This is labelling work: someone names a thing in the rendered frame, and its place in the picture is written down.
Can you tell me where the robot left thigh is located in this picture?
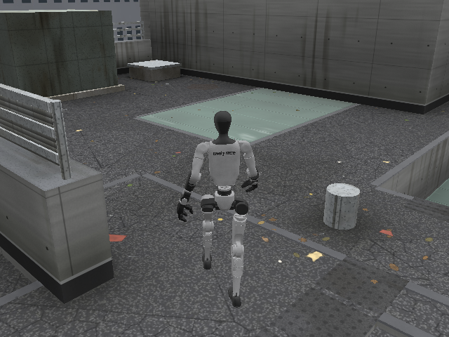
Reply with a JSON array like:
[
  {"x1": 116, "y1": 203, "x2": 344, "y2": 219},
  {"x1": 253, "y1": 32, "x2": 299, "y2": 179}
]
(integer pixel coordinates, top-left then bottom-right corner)
[{"x1": 201, "y1": 194, "x2": 215, "y2": 232}]

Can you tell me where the right robot forearm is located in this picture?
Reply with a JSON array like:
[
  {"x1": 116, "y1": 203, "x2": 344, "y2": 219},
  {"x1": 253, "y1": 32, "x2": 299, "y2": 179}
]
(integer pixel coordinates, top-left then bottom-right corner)
[{"x1": 249, "y1": 167, "x2": 259, "y2": 185}]

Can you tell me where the robot right upper arm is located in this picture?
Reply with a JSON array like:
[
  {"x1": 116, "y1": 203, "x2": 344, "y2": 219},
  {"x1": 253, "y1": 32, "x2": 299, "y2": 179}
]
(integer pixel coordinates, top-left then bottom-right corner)
[{"x1": 238, "y1": 140, "x2": 257, "y2": 177}]

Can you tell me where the left robot forearm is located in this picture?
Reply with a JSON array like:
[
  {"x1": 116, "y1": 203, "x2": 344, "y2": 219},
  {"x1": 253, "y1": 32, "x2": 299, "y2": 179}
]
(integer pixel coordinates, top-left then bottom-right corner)
[{"x1": 179, "y1": 171, "x2": 196, "y2": 205}]

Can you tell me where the robot left hand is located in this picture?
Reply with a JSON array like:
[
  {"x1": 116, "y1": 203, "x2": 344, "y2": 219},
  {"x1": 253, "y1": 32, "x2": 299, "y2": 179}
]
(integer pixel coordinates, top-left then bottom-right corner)
[{"x1": 177, "y1": 202, "x2": 193, "y2": 222}]

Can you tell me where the robot right hand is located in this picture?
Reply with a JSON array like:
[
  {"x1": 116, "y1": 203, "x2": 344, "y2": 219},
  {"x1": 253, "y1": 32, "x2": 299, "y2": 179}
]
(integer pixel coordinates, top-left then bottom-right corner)
[{"x1": 241, "y1": 179, "x2": 257, "y2": 192}]

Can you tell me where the robot left upper arm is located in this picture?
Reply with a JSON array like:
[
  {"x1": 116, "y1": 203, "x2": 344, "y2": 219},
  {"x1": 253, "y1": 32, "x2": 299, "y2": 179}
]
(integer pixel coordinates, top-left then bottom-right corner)
[{"x1": 189, "y1": 142, "x2": 209, "y2": 182}]

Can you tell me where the robot right shin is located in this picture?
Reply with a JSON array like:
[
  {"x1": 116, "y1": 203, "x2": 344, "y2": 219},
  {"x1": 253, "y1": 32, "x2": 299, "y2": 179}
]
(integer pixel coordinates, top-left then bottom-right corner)
[{"x1": 232, "y1": 245, "x2": 244, "y2": 296}]

